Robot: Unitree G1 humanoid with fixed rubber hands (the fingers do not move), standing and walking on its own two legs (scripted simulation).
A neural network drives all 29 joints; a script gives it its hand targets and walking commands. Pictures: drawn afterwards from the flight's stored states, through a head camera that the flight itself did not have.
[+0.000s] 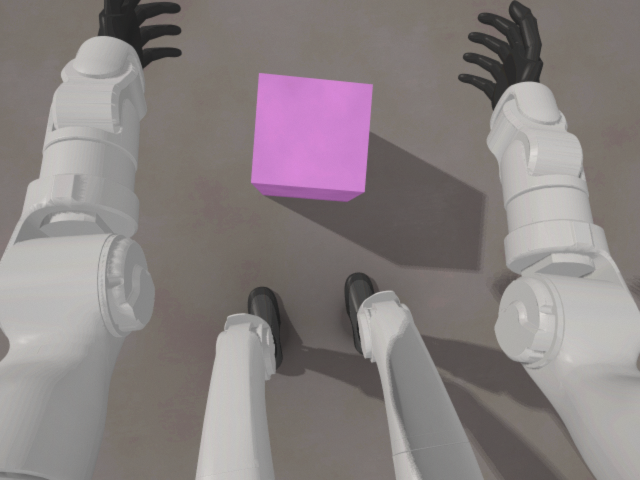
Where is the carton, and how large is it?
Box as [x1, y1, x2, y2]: [251, 73, 372, 201]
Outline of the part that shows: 259,73 251,182 262,194 342,201 347,201 363,192 365,181 372,84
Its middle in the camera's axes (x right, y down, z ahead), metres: -0.02 -0.19 +0.83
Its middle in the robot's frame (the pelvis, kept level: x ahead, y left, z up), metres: +0.54 -0.05 -0.53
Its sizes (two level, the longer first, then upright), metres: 0.210 0.200 0.250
